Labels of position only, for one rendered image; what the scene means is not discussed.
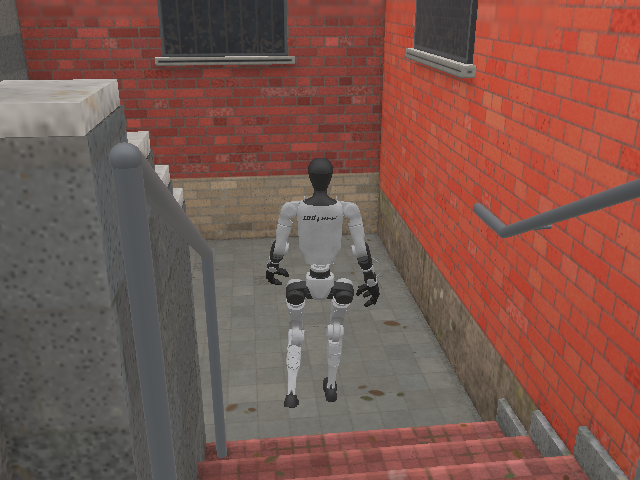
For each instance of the left robot hand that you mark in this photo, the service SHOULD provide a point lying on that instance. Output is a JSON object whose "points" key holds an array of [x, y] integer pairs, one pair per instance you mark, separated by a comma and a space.
{"points": [[272, 280]]}

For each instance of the left robot foot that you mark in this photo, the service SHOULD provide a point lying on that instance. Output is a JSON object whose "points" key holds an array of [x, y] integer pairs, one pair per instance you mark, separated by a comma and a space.
{"points": [[291, 401]]}

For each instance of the robot right upper arm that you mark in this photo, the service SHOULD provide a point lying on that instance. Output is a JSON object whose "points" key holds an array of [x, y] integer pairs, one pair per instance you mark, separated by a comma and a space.
{"points": [[351, 211]]}

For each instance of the robot right thigh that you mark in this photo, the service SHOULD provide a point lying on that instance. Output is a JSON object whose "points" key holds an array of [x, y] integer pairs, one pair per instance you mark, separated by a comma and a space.
{"points": [[342, 297]]}

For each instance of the robot left forearm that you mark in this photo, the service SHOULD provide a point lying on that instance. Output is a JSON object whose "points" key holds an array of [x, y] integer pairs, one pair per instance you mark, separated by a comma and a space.
{"points": [[274, 260]]}

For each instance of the right robot hand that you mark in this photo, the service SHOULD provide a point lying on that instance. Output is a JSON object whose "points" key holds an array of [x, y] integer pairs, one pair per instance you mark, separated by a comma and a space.
{"points": [[374, 291]]}

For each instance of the robot left upper arm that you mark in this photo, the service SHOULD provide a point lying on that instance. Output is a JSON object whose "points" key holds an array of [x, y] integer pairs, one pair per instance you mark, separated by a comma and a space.
{"points": [[289, 210]]}

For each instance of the robot right forearm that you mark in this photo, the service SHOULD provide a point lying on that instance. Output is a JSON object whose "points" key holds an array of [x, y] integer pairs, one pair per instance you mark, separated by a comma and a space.
{"points": [[367, 268]]}

